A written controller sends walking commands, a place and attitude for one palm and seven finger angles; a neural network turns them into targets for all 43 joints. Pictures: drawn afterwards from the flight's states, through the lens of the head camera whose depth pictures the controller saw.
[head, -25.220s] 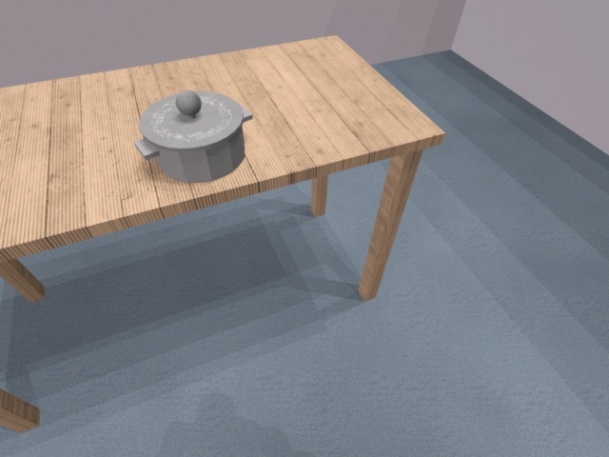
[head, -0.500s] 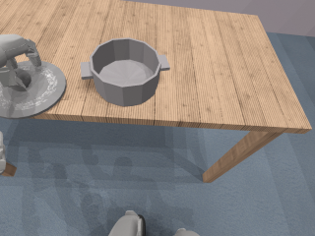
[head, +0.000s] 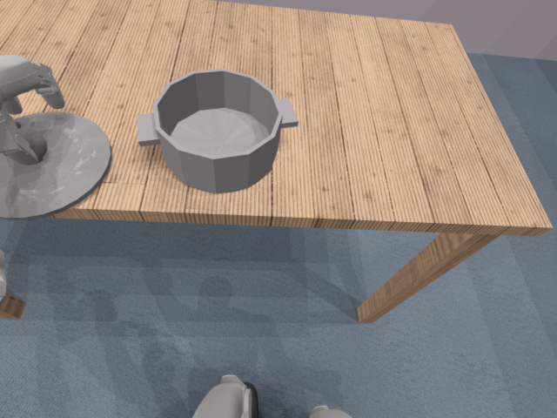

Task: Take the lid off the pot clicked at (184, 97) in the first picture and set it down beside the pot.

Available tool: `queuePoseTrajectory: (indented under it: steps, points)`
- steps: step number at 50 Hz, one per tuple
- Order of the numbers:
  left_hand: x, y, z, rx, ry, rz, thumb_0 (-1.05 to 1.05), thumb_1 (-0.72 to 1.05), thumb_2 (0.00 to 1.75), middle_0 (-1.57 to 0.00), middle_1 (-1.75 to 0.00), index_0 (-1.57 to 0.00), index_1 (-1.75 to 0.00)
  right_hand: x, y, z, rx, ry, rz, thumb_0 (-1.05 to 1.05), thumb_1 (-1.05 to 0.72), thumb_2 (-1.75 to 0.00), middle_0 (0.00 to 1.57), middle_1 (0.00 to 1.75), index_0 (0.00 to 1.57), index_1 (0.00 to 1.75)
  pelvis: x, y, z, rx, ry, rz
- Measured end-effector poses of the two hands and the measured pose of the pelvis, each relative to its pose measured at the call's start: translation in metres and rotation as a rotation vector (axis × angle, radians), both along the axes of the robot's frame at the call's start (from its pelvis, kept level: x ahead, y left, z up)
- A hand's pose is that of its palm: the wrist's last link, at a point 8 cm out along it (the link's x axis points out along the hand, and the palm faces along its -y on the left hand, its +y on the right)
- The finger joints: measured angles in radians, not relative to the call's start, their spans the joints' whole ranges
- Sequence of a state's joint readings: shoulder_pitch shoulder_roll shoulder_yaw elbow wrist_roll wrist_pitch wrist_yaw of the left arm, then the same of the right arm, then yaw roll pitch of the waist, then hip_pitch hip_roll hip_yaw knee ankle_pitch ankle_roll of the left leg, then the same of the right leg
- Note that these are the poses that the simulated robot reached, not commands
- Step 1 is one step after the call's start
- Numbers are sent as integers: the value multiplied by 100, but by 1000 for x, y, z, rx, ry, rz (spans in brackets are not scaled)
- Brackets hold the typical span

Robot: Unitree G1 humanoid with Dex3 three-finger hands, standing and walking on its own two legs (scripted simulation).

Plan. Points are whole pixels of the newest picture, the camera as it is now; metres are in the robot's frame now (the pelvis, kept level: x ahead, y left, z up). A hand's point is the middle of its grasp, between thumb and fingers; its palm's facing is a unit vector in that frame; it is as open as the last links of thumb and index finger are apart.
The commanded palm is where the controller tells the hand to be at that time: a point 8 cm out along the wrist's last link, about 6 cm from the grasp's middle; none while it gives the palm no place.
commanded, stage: raise the empty hand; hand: left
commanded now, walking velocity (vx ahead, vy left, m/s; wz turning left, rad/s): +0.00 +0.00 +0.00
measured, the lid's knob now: (27, 145) +0.47 +0.34 +0.08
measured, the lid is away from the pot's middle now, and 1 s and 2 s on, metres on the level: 0.26 0.26 0.26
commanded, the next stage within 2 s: draw the hand back to the body in 1.18 s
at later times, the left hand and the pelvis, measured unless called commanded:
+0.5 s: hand out of the picture +0.47 +0.34 +0.17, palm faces -0.38 -0.15 -0.91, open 11.0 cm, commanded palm +0.51 +0.33 +0.25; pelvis +0.01 +0.00 +0.01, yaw +1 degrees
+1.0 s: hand out of the picture +0.48 +0.33 +0.22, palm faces -0.32 -0.14 -0.94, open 11.0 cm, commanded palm +0.51 +0.33 +0.30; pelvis +0.02 -0.01 +0.02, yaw +2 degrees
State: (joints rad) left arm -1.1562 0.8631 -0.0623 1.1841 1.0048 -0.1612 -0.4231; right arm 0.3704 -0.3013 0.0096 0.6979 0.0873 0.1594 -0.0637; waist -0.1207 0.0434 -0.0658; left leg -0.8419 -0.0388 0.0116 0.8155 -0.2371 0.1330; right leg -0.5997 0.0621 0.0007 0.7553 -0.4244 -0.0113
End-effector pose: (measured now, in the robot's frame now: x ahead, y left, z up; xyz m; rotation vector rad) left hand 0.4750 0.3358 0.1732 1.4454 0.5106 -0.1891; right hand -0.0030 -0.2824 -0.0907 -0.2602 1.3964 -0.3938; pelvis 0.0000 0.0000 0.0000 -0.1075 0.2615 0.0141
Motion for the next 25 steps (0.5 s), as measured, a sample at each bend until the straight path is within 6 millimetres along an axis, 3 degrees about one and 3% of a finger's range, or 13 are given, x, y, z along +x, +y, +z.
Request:
queuePoseTrajectory:
  steps: [11, 25]
  points:
    - [-9, 9, 24, 8, -10, 44, 0, -2, 68, -38, -83, -37, -83, 20, -2, 4, 5, -46, 34, 0, -90, -90, 20, 30, 20, 30, 2, -2, 5, 3, -26, 15]
    - [-6, 3, 50, 5, -37, 44, 0, -2, 68, -38, -83, -37, -83, 31, -3, 7, 8, -69, 46, 0, -90, -90, 20, 30, 20, 30, 5, -5, 9, 12, -43, 21]
